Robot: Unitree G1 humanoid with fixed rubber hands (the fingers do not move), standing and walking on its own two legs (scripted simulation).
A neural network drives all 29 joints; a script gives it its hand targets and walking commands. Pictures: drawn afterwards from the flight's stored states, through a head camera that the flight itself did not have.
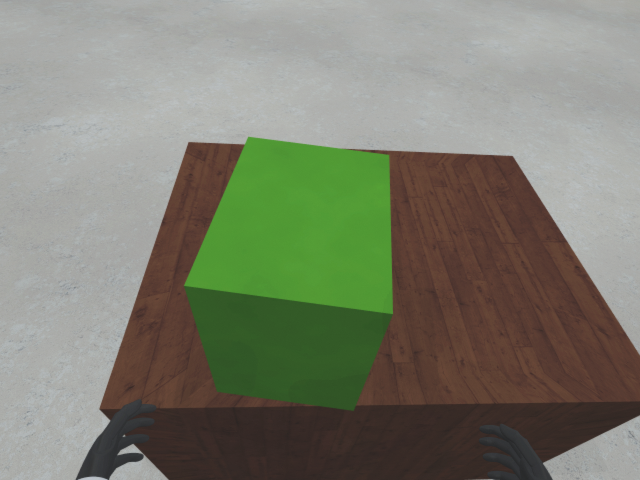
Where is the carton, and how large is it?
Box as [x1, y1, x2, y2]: [184, 137, 392, 410]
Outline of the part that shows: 248,137 184,284 217,391 353,410 392,314 388,155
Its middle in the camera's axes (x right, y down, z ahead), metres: -0.03 +0.05 +0.61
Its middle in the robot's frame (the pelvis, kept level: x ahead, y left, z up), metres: +0.43 +0.03 -0.01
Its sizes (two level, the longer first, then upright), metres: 0.288 0.221 0.290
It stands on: a pedestal, 0.62 m high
